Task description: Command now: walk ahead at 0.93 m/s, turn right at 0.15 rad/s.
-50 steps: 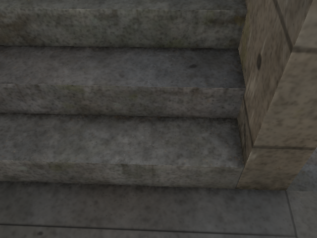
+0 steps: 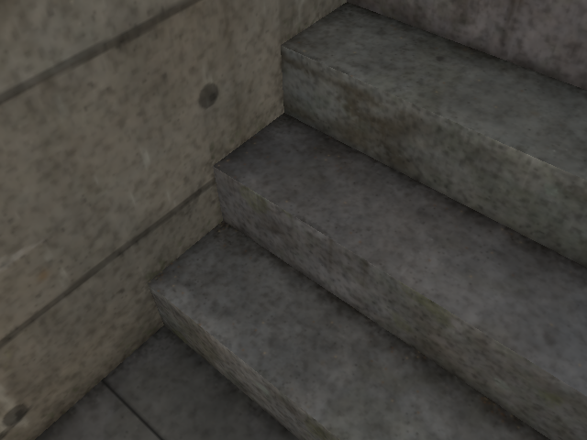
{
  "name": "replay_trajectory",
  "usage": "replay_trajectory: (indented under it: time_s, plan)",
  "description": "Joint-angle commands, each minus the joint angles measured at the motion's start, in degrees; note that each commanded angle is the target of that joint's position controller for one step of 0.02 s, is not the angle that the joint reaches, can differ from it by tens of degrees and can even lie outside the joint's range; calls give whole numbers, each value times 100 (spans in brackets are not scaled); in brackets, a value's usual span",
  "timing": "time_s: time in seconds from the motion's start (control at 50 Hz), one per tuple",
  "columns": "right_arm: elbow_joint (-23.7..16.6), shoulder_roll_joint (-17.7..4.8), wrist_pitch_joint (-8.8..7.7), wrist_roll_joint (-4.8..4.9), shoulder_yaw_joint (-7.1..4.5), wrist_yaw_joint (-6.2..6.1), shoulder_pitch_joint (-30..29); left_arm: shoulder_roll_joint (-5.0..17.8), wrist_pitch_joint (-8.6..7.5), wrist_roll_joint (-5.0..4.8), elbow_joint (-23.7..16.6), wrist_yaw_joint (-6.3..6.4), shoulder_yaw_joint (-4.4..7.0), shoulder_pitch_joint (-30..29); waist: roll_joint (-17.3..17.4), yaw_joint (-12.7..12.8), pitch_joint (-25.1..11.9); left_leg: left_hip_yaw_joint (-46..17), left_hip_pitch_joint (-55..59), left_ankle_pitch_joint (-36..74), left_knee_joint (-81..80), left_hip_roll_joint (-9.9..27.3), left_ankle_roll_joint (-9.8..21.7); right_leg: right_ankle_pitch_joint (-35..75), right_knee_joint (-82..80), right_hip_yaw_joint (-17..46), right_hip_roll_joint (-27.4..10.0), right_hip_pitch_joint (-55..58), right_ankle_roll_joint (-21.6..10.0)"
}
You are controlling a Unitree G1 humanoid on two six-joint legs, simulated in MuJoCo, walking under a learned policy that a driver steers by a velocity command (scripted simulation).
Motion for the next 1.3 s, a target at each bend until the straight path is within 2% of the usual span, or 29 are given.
replay_trajectory:
  time_s: [0.02, 0.12, 0.18, 0.22, 0.24, 0.3, 0.38, 0.46, 0.52, 0.56, 0.58, 0.6, 0.64, 0.68, 0.74, 0.88, 0.92, 0.94, 0.98, 1.0, 1.02, 1.04, 1.06, 1.08, 1.1, 1.12, 1.18, 1.22, 1.3]
  plan:
    - [-817, -226, -113, -119, 84, 87, -1092, 653, -176, -135, -124, 2, 96, 134, -592, -82, 765, 303, -1175, 384, -870, 300, -307, 1183, -1247, 1602, -1289, 160, -749]
    - [-1062, -356, -170, 105, 113, -95, -1385, 1250, -255, -150, -105, 13, 272, -85, -897, -339, 264, 705, 1381, 967, -3178, -417, -306, 5857, -543, 1101, -1090, -205, -501]
    - [-175, -798, -170, 8, -168, -429, 1821, 1010, -240, -214, -311, -18, 199, -755, -991, -1890, -1275, 415, 4824, 898, -3257, 49, -131, 5606, 2863, 1180, -645, -1433, -332]
    - [19, -1526, -217, -271, -324, -460, 2034, -260, -118, -423, -611, 57, -123, -57, 1334, -993, -1455, -3108, 5438, 831, -4370, 2699, -19, -1074, 6636, 633, 127, -3782, -291]
    - [-245, -1145, -171, -139, -331, -398, 1172, 224, 41, -313, -606, 113, -80, 78, 1041, -710, -1451, -3137, 4733, -436, -4601, 2582, 449, -641, 7421, 475, -306, -3885, -311]
    - [-167, -35, -257, 31, -38, -273, 661, 5, 293, 88, -774, 16, -105, -729, -52, -382, -197, -1345, 2991, -56, -4702, 1929, 556, -338, 8998, 265, -614, -4583, -258]
    - [637, 66, -500, 18, -31, -221, 1309, -883, 628, 36, -1860, 111, -357, -2042, 548, -103, 264, -260, 2375, 959, -5066, 2104, 392, -862, 11535, 432, -521, -6235, -465]
    - [1062, 332, -478, 34, 140, -131, 1095, -1008, 633, -39, -2827, 363, -607, -3479, -521, 367, 1136, 1046, 1661, 362, -5828, 1501, -208, -1162, 10876, 318, -493, -7234, -758]
    - [838, -118, -453, 356, 224, -369, 764, -583, 762, -69, -2621, 206, -593, -2978, -232, 652, 360, 2451, 845, 6334, -6219, 864, -150, -998, 8008, -1085, -280, -3730, -620]
    - [494, -1198, -522, 589, 5, -568, 661, -316, 844, -142, -2056, 253, -486, -1552, 512, 1157, -1225, 2203, 1927, 13098, -4346, 1495, 248, -1083, 7543, -1468, 256, -1945, -651]
    - [187, -1697, -444, 681, -262, -493, 234, -163, 789, -7, -1928, 189, -394, -508, 1089, 1494, -1861, 1954, 2941, 13698, -2778, 1850, 297, -1506, 6616, -1028, 224, -1795, -829]
    - [-45, -1717, -299, 772, -375, -318, 368, 286, 678, 7, -1840, 121, -227, -449, 1003, 1287, -2261, 1622, 3021, 13171, -1187, 1792, 559, -2150, 5331, -640, 731, -1101, -817]
    - [-820, -555, -351, 34, -168, -70, 578, 1230, 699, -44, -1893, 105, 322, -1668, -1700, -52, -2182, 400, -1691, 1464, 3766, -280, -170, -1308, 1683, 3309, -361, 1504, -1840]
    - [-1275, 254, -366, -216, 64, -179, 74, 944, 784, 89, -1623, 139, 353, -1656, -793, -168, -2627, -466, -2138, 1254, 6340, -262, -120, -2175, 980, 4058, -647, 386, -1704]
    - [-1777, 1279, -49, -255, 459, -405, -403, 356, 413, 103, -718, 84, 77, -1179, -309, -765, 426, -153, -3406, -50, 6785, 17, -190, -613, 638, 2820, -385, -2202, -1204]
    - [-2827, 1257, 107, 48, 570, -552, -2466, 486, 12, -151, -47, 34, 137, -234, -678, -241, 841, 467, -4071, -1444, 4648, 359, -40, -748, -1241, 2091, -833, -2088, -1134]
    - [-2434, 972, 169, 187, 499, -403, -1598, 607, 100, -473, -605, 223, 188, -1231, -548, -695, -376, 1153, 560, -683, 1859, 153, 132, 3246, -2402, 1069, -945, -3183, -1237]
    - [-2014, 532, 181, 210, 238, -485, -502, 958, -52, -508, -725, 177, 279, -1179, -827, -1056, -1323, 1452, 1938, -1299, 2253, -365, 114, 8007, -1492, 893, -1145, -2551, -1318]
    - [-1450, -38, 161, 384, -55, -469, 1321, 1449, -226, -377, -806, 146, 500, -1629, -1009, -2076, -2228, 955, 1803, -1835, 254, -503, 125, 11119, 1395, 973, -1518, -203, -973]
    - [-1225, -112, 92, 281, -86, -404, 1467, 1281, -221, -254, -885, 52, 531, -1710, -270, -2075, -2280, 731, 2052, -1447, -1240, -613, 97, 10359, 2914, 963, -1269, 78, -812]
    - [-740, -601, 116, 82, -222, -455, 1563, 352, -208, -92, -1149, -118, 367, -1413, 1956, -1426, -1952, -1948, 2552, -653, -2967, 605, 631, 4675, 5181, 661, 123, -1471, -275]
    - [-626, -447, 285, 194, -312, -565, 1150, -249, -98, 252, -1219, -186, 226, -969, 2111, -954, -2235, -4950, 2680, -1061, -4481, 1451, 1190, 893, 8378, 1431, 1055, -3021, -59]
    - [-639, 65, 317, 218, -261, -561, 499, -652, -60, 360, -1637, -183, 79, -1263, 641, -570, -1482, -4795, 2222, -2544, -4246, 1349, 1135, 717, 10006, 1705, 796, -4172, -122]
    - [-683, 486, 266, 238, 145, 19, 963, 368, 415, -473, -824, -507, 234, -787, 55, -1109, 1024, -4599, 1347, 724, -3719, 1896, 1808, 1340, 10820, 2819, 861, -6384, -664]
    - [-37, 777, 266, 96, 181, 250, 1105, 702, 542, -355, -971, -481, 328, -947, -932, -876, 185, -3791, 1868, 2957, -3634, 1988, 1866, 968, 10631, 2638, 721, -6398, -783]
    - [361, 970, 157, 101, 247, 239, 844, 267, 496, -144, -1229, -366, 153, -983, -1057, -362, -398, -2807, 1905, 3340, -3439, 1744, 1452, 816, 10033, 2629, 531, -6316, -858]
    - [677, 1248, -126, 10, 275, 80, 166, -396, 441, -91, -1601, -125, -269, -1294, -152, 226, -665, -431, 1371, 1731, -4052, 809, 816, -8, 9521, 1228, -37, -6526, -815]
    - [517, 619, -283, -124, 171, 151, 216, -327, 543, -224, -1481, -275, -320, -1506, 389, 142, -556, 103, 411, 1131, -4702, 496, 706, -78, 10285, 154, -116, -5742, -382]
    - [1446, 613, -301, -375, 272, 193, 2481, -519, 558, -132, -1683, -227, -552, -2289, 158, -605, 5, -835, 2704, 261, -4555, 1091, 848, 282, 11361, 764, -167, -8982, -760]
Keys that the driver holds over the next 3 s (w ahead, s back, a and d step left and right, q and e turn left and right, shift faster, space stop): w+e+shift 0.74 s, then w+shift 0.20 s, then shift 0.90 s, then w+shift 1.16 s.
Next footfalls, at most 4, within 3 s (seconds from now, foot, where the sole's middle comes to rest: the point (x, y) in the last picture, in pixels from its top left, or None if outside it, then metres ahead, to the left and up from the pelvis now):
0.20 left None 0.33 0.10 -0.78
0.64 right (412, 404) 0.52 -0.16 -0.59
1.00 left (404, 224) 0.82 -0.15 -0.40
1.58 right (571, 140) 0.86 -0.43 -0.21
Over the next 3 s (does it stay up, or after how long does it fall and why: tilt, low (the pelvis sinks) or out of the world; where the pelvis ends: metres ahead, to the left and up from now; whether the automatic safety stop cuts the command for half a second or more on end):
stays up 1.35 -0.76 0.93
